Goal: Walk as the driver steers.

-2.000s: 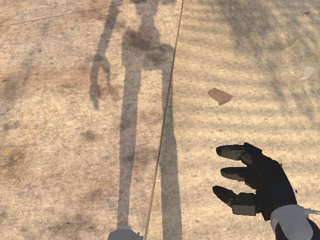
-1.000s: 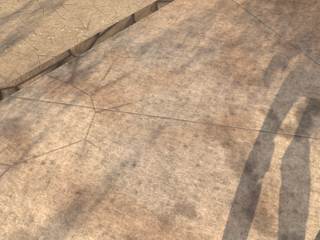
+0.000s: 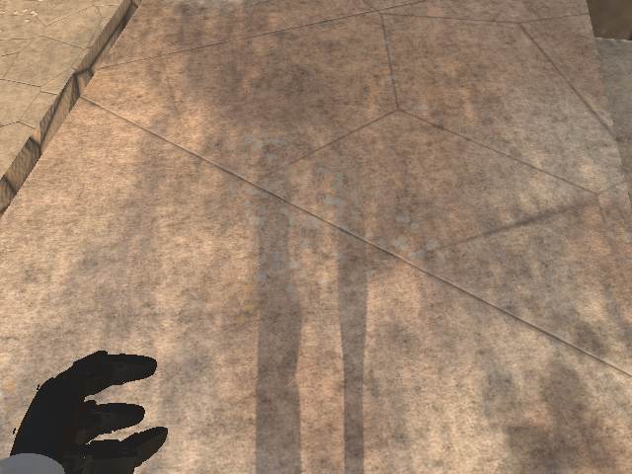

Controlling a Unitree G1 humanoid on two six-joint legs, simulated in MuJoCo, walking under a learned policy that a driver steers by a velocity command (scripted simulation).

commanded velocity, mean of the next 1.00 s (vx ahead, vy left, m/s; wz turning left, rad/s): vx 0.74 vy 0.00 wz -0.08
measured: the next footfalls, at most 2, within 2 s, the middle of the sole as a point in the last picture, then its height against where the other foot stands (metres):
right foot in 0.04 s outside the picture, level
left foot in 0.46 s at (292, 372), level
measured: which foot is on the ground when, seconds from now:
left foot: down 0.00-0.04, up 0.06-0.44, down 0.46-0.86, up 0.88-1.00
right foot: up 0.00-0.02, down 0.04-0.46, up 0.48-0.84, down 0.86-1.00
